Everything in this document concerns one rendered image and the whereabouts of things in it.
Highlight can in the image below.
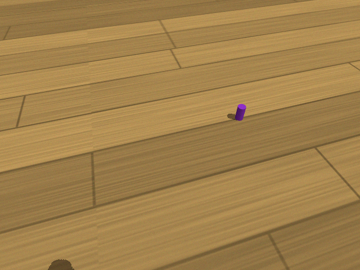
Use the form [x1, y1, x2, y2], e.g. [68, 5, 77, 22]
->
[235, 104, 246, 121]

